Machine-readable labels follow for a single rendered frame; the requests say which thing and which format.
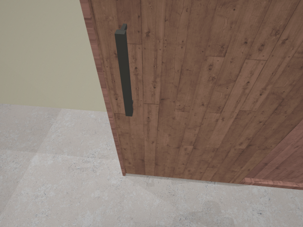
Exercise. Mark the handle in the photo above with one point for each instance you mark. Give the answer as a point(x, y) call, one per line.
point(123, 61)

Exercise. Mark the wardrobe door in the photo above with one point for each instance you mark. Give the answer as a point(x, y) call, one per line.
point(216, 84)
point(285, 161)

